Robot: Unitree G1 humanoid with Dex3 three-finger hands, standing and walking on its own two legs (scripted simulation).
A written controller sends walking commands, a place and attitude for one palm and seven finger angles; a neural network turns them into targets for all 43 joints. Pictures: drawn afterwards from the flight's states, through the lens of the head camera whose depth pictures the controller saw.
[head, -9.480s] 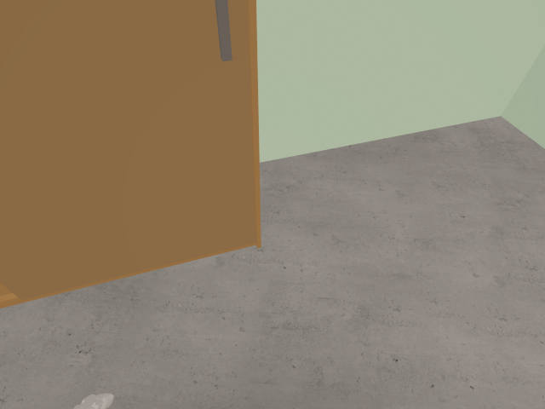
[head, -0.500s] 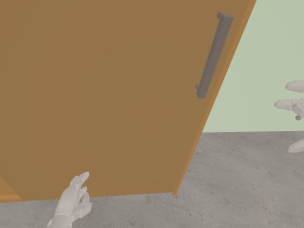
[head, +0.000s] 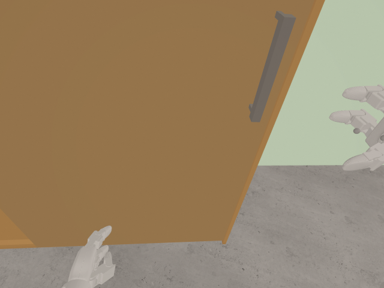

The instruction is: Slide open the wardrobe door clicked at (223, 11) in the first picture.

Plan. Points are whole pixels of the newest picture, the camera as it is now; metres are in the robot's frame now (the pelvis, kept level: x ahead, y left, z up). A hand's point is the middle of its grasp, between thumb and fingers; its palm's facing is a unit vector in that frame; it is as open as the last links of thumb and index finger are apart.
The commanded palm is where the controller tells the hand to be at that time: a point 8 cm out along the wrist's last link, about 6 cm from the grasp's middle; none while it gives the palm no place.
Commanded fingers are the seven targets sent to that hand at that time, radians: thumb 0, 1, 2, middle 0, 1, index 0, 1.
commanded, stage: move the hooked fingers beside the handle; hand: right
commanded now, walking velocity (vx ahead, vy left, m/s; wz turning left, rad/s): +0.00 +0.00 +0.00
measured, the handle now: (265, 71) +0.52 -0.14 +0.24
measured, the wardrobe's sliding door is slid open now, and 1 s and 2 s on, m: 0.00 0.00 0.00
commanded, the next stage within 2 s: feel for the door with the fingertips in 1.96 s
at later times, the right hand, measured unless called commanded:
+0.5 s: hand (330, 112) +0.39 -0.24 +0.23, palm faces -0.02 +1.00 -0.05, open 14.0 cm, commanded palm +0.36 -0.29 +0.24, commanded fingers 0.00 0.50 -0.30 0.30 1.20 0.30 1.20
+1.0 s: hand (311, 99) +0.44 -0.22 +0.23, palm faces -0.03 +1.00 -0.04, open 14.0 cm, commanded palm +0.42 -0.27 +0.24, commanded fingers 0.00 0.50 -0.30 0.30 1.20 0.30 1.20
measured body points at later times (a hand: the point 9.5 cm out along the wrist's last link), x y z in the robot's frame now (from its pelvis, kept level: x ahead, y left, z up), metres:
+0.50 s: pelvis +0.00 +0.00 +0.00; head -0.01 +0.02 +0.45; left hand +0.16 +0.25 -0.08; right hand +0.38 -0.30 +0.24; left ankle -0.02 +0.11 -0.74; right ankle +0.01 -0.11 -0.74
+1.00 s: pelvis +0.02 +0.00 +0.00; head +0.01 +0.02 +0.45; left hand +0.13 +0.27 -0.10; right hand +0.43 -0.28 +0.23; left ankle -0.02 +0.11 -0.74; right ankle +0.01 -0.11 -0.74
